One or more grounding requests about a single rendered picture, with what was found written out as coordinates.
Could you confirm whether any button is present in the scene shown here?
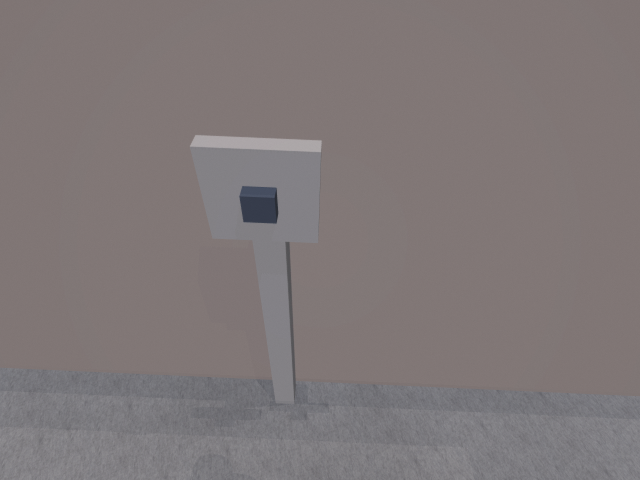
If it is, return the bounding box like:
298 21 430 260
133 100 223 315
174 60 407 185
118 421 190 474
239 186 278 224

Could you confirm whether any panel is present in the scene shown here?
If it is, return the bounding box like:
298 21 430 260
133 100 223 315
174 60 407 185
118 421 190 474
190 135 322 404

